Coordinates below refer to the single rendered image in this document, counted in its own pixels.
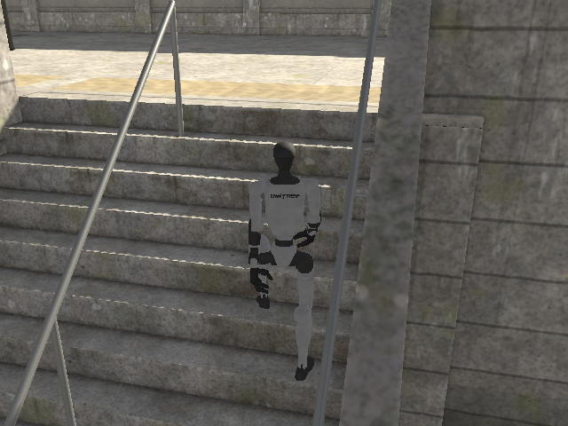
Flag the stairs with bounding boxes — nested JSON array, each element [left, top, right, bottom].
[[0, 97, 378, 426]]

